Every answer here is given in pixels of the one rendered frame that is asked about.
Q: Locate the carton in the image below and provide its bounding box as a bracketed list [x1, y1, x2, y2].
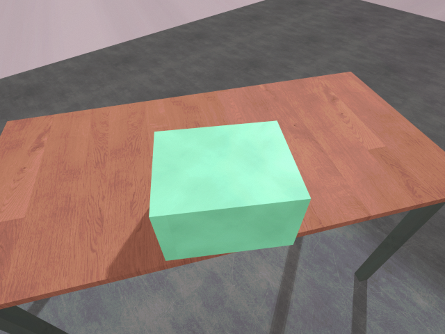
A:
[149, 121, 311, 261]

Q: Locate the table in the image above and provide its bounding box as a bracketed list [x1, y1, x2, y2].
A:
[0, 72, 445, 334]

